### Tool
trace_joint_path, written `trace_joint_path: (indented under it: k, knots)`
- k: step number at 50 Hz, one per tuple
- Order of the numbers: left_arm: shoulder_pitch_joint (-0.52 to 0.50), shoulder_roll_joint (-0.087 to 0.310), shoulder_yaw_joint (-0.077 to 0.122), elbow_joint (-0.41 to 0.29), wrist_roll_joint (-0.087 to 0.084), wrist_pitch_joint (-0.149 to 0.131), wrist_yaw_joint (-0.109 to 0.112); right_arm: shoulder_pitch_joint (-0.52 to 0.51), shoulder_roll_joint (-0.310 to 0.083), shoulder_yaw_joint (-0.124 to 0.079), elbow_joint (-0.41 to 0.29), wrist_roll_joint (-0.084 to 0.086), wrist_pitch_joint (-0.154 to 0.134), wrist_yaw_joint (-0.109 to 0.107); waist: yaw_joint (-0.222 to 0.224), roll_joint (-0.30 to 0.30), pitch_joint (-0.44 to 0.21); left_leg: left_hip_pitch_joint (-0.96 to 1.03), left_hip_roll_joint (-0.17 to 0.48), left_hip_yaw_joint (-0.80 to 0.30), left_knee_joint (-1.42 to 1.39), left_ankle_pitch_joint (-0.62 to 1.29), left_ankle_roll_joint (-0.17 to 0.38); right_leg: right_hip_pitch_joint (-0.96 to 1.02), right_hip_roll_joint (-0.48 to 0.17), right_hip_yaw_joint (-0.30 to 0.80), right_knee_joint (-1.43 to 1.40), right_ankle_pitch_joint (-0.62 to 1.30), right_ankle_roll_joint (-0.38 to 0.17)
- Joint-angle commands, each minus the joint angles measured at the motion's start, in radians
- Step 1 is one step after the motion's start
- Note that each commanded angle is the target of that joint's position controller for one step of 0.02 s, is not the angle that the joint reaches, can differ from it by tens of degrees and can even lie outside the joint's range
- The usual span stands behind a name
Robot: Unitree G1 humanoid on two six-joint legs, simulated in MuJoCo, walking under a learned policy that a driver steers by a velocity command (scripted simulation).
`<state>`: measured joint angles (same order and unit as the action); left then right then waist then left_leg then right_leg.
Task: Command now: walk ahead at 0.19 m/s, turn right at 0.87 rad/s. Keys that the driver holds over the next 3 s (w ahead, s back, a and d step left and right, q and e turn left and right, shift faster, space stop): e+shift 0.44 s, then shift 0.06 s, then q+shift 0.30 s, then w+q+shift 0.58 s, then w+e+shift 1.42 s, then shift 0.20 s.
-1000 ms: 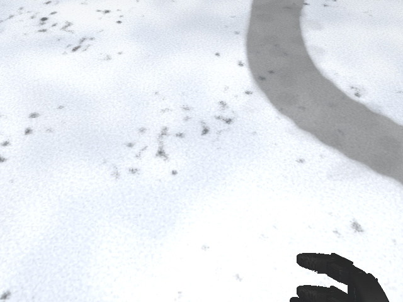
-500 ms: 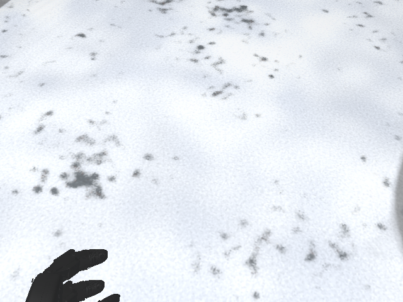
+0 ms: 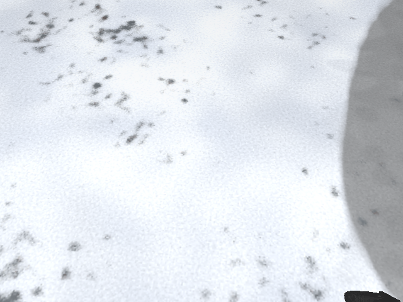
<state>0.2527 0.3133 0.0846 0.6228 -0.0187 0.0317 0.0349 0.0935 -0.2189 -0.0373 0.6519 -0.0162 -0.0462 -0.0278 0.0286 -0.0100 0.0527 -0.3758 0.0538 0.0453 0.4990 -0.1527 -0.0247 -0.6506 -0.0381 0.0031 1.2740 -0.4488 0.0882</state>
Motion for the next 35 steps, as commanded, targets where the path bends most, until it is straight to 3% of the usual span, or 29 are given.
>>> trace_joint_path:
  k: [1, 4, 6, 8, 9, 10, 11, 12, 13, 14, 16, 17, 22, 25, 27, 29, 30, 31, 32, 33, 34, 35]
  knots:
    - [0.088, -0.026, -0.013, -0.054, 0.009, -0.005, -0.016, -0.109, -0.161, -0.056, -0.048, 0.005, -0.016, -0.016, 0.029, 0.124, -0.160, 0.069, 0.236, -0.089, -0.170, 0.424, 0.206, 0.125, -0.077, 0.025, -0.274, 0.176, -0.025]
    - [0.054, 0.017, -0.005, -0.053, 0.001, 0.006, -0.055, -0.113, -0.191, -0.069, -0.016, 0.033, -0.009, -0.008, 0.021, 0.147, -0.183, 0.098, 0.260, -0.024, -0.155, 0.319, 0.192, 0.242, -0.052, -0.011, -0.454, 0.292, -0.063]
    - [0.018, 0.048, 0.012, -0.073, 0.002, 0.016, -0.060, -0.095, -0.203, -0.079, 0.002, 0.047, -0.009, -0.003, 0.016, 0.130, -0.165, 0.108, 0.272, 0.017, -0.096, 0.240, 0.147, 0.288, -0.028, -0.049, -0.551, 0.316, -0.094]
    - [0.025, 0.082, 0.038, -0.085, 0.014, 0.023, -0.050, -0.045, -0.182, -0.080, 0.023, 0.052, -0.005, 0.003, 0.024, 0.071, -0.154, 0.068, 0.230, 0.073, 0.037, 0.086, 0.076, 0.404, 0.024, -0.066, -0.650, 0.343, -0.149]
    - [0.093, 0.141, 0.064, -0.077, 0.022, 0.019, -0.038, 0.000, -0.147, -0.074, 0.034, 0.033, 0.006, 0.010, 0.047, -0.071, -0.138, -0.047, 0.159, 0.129, 0.260, -0.039, 0.020, 0.528, -0.001, 0.032, -0.732, 0.520, -0.203]
    - [0.074, 0.291, 0.089, -0.129, 0.023, 0.012, -0.023, 0.043, -0.106, -0.058, -0.018, -0.011, 0.019, 0.015, -0.019, -0.430, -0.109, -0.361, -0.002, 0.149, 0.647, -0.509, -0.070, 0.651, -0.246, 0.467, -0.823, 0.819, -0.365]
    - [0.075, 0.274, 0.075, -0.164, 0.054, -0.013, -0.038, -0.011, -0.148, -0.063, -0.040, -0.008, 0.020, 0.008, 0.041, -0.352, -0.258, -0.424, -0.061, -0.091, 0.802, -0.520, -0.048, 0.646, -0.313, 0.661, -0.926, 0.598, -0.470]
    - [0.056, 0.243, 0.066, -0.168, 0.053, -0.031, -0.045, -0.061, -0.186, -0.070, -0.043, 0.016, 0.019, 0.002, 0.048, -0.235, -0.233, -0.433, -0.050, -0.135, 0.830, -0.428, -0.016, 0.619, -0.278, 0.598, -0.949, 0.468, -0.429]
    - [0.006, 0.209, 0.057, -0.170, 0.030, -0.036, -0.036, -0.055, -0.185, -0.071, -0.032, 0.016, 0.018, -0.005, 0.014, -0.151, -0.201, -0.433, -0.034, -0.153, 0.785, -0.331, 0.003, 0.576, -0.228, 0.539, -0.936, 0.381, -0.367]
    - [-0.043, 0.179, 0.047, -0.182, 0.010, -0.028, -0.026, -0.042, -0.187, -0.072, -0.015, 0.004, 0.020, -0.013, -0.009, -0.100, -0.195, -0.407, -0.020, -0.163, 0.727, -0.270, 0.003, 0.534, -0.195, 0.488, -0.923, 0.352, -0.323]
    - [-0.115, 0.161, 0.037, -0.210, 0.020, -0.012, -0.006, -0.033, -0.180, -0.072, -0.005, -0.002, 0.021, -0.010, -0.045, -0.105, -0.210, -0.292, -0.045, -0.152, 0.646, -0.195, -0.006, 0.429, -0.132, 0.422, -0.909, 0.397, -0.295]
    - [-0.118, 0.154, 0.036, -0.211, 0.024, -0.008, -0.001, -0.028, -0.164, -0.068, 0.003, 0.004, 0.020, -0.005, -0.047, -0.097, -0.219, -0.270, -0.064, -0.149, 0.596, -0.177, -0.012, 0.423, -0.114, 0.412, -0.903, 0.419, -0.293]
    - [-0.107, 0.157, 0.045, -0.206, 0.012, 0.003, 0.014, -0.048, -0.127, -0.051, 0.014, 0.016, 0.024, 0.004, -0.029, -0.101, -0.219, -0.202, -0.119, -0.185, 0.360, -0.157, -0.033, 0.419, -0.085, 0.491, -0.897, 0.328, -0.295]
    - [-0.115, 0.137, 0.037, -0.202, 0.017, 0.010, 0.006, -0.026, -0.137, -0.050, 0.027, 0.017, 0.026, 0.012, -0.014, -0.143, -0.219, -0.119, -0.104, -0.173, 0.287, -0.152, -0.027, 0.393, -0.084, 0.501, -0.879, 0.315, -0.287]
    - [-0.119, 0.108, 0.021, -0.195, 0.025, 0.010, -0.004, -0.004, -0.138, -0.046, 0.031, 0.014, 0.023, 0.020, -0.003, -0.158, -0.230, -0.048, -0.077, -0.143, 0.249, -0.154, -0.017, 0.387, -0.097, 0.488, -0.847, 0.371, -0.287]
    - [-0.136, 0.054, -0.006, -0.181, 0.029, 0.007, -0.014, 0.032, -0.106, -0.034, 0.034, 0.006, 0.016, 0.032, -0.031, -0.143, -0.223, 0.104, -0.057, -0.104, 0.093, -0.046, 0.010, 0.332, -0.079, 0.451, -0.811, 0.372, -0.260]
    - [-0.087, -0.005, -0.026, -0.149, 0.038, 0.001, -0.020, 0.028, -0.078, -0.022, 0.030, -0.010, 0.014, 0.041, -0.028, -0.109, -0.208, 0.186, -0.032, -0.126, -0.032, 0.043, 0.028, 0.308, -0.038, 0.404, -0.803, 0.280, -0.210]
    - [0.001, -0.047, -0.037, -0.115, 0.058, -0.005, -0.022, 0.000, -0.109, -0.018, 0.014, -0.031, 0.015, 0.046, 0.033, 0.037, -0.186, 0.205, 0.084, -0.297, -0.121, 0.139, 0.075, 0.293, 0.050, 0.295, -0.688, 0.060, -0.144]
    - [0.051, -0.005, -0.022, -0.122, 0.058, -0.012, -0.024, -0.080, -0.128, -0.013, 0.001, -0.037, 0.016, 0.040, 0.116, 0.202, -0.109, 0.021, 0.156, -0.409, -0.182, 0.072, 0.184, 0.372, 0.105, 0.187, -0.692, 0.011, -0.084]
    - [-0.029, 0.040, -0.010, -0.127, 0.058, -0.021, -0.017, -0.128, -0.119, -0.015, -0.027, -0.023, 0.019, 0.035, 0.084, 0.202, -0.061, -0.079, 0.130, -0.440, -0.219, -0.144, 0.185, 0.431, 0.071, 0.161, -0.728, 0.110, -0.065]
    - [-0.120, 0.071, 0.002, -0.133, 0.052, -0.026, -0.013, -0.089, -0.147, -0.025, -0.026, -0.003, 0.026, 0.030, 0.031, 0.163, -0.037, -0.087, 0.088, -0.417, -0.221, -0.257, 0.155, 0.436, 0.083, 0.140, -0.725, 0.156, -0.066]
    - [-0.162, 0.064, 0.008, -0.134, 0.053, -0.029, -0.007, -0.053, -0.211, -0.044, -0.024, 0.014, 0.033, 0.025, 0.007, 0.141, -0.024, -0.085, 0.079, -0.435, -0.229, -0.312, 0.144, 0.427, 0.092, 0.116, -0.708, 0.168, -0.069]
